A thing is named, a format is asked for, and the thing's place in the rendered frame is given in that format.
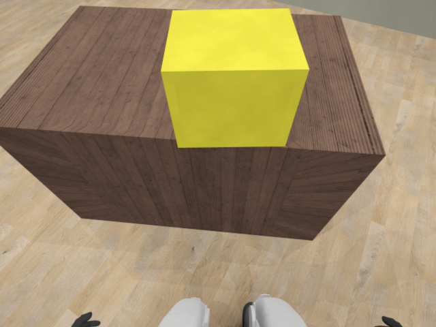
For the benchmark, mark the robot thigh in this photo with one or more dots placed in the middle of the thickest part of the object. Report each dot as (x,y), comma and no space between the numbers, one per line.
(273,312)
(187,312)

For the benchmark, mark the left robot thigh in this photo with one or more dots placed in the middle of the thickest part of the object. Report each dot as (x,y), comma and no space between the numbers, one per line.
(187,312)

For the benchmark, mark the right robot thigh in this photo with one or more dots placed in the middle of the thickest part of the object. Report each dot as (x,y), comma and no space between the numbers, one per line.
(273,312)

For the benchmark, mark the robot left hand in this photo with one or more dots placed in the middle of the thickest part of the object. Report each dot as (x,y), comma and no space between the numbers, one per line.
(82,321)

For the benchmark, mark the carton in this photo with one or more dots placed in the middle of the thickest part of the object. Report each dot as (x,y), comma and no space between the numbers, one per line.
(233,78)

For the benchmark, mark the pedestal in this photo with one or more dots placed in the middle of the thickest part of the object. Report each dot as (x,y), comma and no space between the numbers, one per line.
(89,118)

